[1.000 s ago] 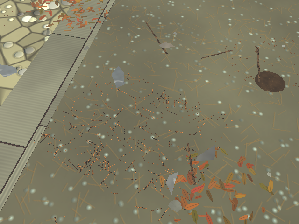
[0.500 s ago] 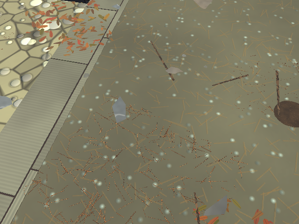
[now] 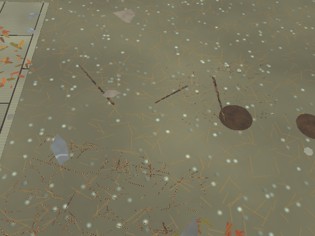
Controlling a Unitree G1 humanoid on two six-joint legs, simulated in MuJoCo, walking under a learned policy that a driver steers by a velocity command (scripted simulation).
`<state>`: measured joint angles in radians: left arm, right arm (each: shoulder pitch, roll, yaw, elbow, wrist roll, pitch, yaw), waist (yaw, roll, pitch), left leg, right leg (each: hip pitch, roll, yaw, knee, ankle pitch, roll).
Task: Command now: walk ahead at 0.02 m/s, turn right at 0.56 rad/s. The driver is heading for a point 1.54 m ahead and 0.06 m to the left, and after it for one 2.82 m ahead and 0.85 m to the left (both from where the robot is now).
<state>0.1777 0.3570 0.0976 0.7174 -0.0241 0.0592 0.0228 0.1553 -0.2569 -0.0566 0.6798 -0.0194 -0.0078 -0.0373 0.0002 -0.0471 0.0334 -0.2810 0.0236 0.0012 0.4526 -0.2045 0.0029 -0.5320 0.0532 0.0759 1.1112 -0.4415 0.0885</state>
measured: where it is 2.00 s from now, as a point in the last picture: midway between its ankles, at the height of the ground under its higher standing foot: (174, 172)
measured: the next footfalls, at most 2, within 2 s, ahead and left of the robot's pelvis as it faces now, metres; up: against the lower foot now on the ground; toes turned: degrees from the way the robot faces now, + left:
right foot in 0.22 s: +0.03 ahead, -0.15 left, +0.00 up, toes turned -6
left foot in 0.62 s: +0.04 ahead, +0.07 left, +0.00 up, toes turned -7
